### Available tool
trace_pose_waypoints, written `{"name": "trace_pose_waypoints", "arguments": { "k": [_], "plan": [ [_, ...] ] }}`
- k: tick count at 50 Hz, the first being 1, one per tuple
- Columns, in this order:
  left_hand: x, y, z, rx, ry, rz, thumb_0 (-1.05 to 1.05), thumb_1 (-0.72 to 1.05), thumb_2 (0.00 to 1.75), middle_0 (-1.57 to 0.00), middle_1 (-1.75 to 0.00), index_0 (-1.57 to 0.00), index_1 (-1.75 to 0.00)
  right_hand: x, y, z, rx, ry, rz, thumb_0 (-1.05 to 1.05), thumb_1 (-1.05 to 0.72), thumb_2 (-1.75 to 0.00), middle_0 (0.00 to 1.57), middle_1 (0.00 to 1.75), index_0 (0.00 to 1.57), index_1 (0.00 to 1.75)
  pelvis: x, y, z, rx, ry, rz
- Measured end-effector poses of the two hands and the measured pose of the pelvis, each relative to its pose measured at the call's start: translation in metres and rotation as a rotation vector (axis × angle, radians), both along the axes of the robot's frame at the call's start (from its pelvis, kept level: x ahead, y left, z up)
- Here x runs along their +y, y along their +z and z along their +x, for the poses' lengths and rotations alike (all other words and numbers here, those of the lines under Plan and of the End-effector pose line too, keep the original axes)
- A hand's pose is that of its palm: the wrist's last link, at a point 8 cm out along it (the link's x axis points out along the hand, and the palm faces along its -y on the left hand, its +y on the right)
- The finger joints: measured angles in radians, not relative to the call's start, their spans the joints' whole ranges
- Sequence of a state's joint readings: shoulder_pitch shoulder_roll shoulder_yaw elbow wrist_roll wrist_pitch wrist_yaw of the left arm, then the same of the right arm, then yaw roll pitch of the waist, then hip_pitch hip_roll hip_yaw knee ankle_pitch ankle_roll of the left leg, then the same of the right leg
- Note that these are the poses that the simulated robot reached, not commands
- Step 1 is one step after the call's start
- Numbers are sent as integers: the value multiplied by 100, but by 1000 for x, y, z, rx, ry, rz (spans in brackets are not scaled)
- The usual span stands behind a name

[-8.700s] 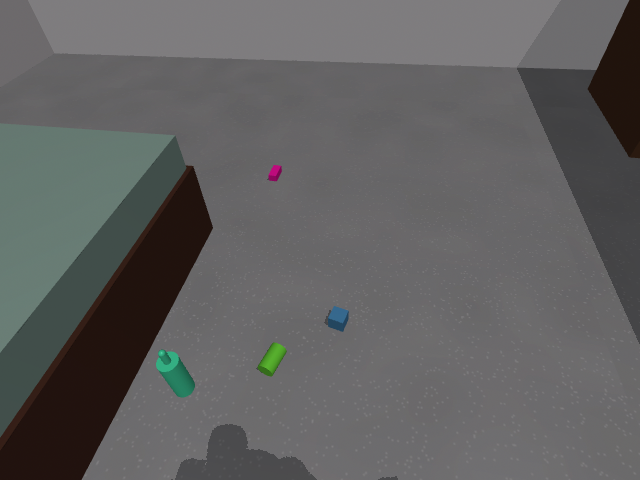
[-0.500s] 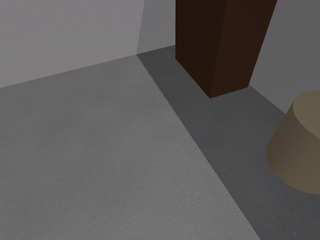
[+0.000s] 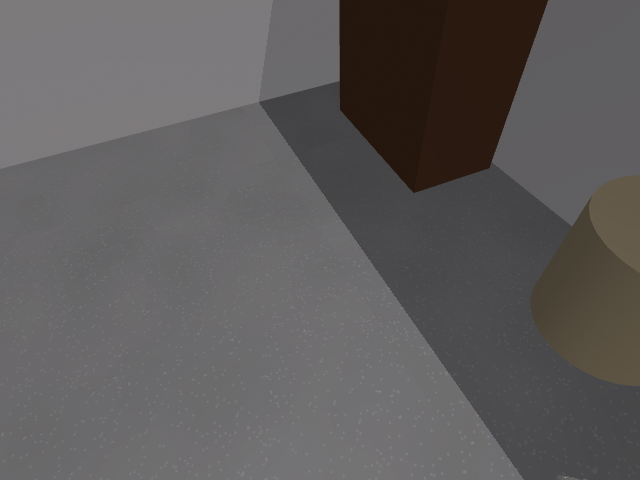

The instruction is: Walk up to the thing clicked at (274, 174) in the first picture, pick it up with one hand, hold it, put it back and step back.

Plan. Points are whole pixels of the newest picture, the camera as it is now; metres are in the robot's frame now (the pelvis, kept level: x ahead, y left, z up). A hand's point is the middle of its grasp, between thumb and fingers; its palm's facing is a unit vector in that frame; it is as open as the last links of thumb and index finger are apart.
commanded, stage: walk up
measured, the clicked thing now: out of the picture +0.34 +1.18 -0.74
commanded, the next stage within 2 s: stand in 0.52 s
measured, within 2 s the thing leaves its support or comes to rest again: neither
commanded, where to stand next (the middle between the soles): +0.08 -0.03 m, yaw +0 degrees
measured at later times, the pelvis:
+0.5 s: pelvis +0.01 -0.01 +0.02, yaw +0 degrees
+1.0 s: pelvis +0.02 -0.01 +0.02, yaw +1 degrees
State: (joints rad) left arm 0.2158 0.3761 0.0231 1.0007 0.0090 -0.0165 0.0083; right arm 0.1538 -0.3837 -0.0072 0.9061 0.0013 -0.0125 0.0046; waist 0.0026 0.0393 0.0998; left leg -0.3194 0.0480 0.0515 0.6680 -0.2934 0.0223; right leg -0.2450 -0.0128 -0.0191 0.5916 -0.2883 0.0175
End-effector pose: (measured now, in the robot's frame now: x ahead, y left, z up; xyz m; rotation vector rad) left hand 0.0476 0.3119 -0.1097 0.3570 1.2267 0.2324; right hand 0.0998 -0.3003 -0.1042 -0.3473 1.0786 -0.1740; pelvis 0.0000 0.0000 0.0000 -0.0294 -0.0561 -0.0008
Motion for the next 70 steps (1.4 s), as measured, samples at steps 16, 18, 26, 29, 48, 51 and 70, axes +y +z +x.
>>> {"name": "trace_pose_waypoints", "arguments": {
  "k": [16, 18, 26, 29, 48, 51, 70],
  "plan": [
    [-25, 14, 44, -64, -30, -53, 0, 90, 90, -20, -30, -21, -30, -4, 2, -26, 123, -36, 35, 1, -90, -90, 20, 30, 21, 30, -9, 17, 8, 3, 3, 29],
    [-28, 12, 49, -66, -32, -65, 0, 90, 90, -20, -30, -21, -30, -8, 5, -29, 135, -46, 22, 1, -90, -90, 20, 30, 21, 30, -10, 19, 10, 5, 4, 28],
    [-34, 9, 59, -51, -28, -87, 0, 90, 90, -21, -30, -21, -30, -17, 14, -28, 148, -71, -13, 1, -90, -90, 20, 30, 21, 30, -10, 22, 16, 8, 5, 26],
    [-33, 9, 58, -43, -27, -83, 0, 90, 90, -21, -30, -21, -30, -17, 15, -23, 141, -77, -13, 1, -90, -90, 20, 30, 21, 30, -10, 23, 17, 6, 5, 26],
    [-21, 16, 30, 17, 18, -40, 0, 90, 90, -20, -30, -21, -30, 0, 6, -2, 129, -37, 43, 1, -90, -90, 20, 30, 21, 30, -10, 25, 16, 14, 15, 27],
    [-21, 15, 27, 24, 21, -42, 0, 90, 90, -20, -30, -21, -30, 0, 6, -2, 135, -37, 41, 1, -90, -90, 20, 30, 21, 30, -10, 25, 16, 15, 15, 26],
    [-26, 12, 41, 14, 14, -62, 0, 90, 90, -20, -30, -21, -30, -5, 9, 0, 153, -45, 15, 1, -90, -90, 20, 30, 21, 30, -9, 25, 25, 23, 20, 27]
  ]
}}
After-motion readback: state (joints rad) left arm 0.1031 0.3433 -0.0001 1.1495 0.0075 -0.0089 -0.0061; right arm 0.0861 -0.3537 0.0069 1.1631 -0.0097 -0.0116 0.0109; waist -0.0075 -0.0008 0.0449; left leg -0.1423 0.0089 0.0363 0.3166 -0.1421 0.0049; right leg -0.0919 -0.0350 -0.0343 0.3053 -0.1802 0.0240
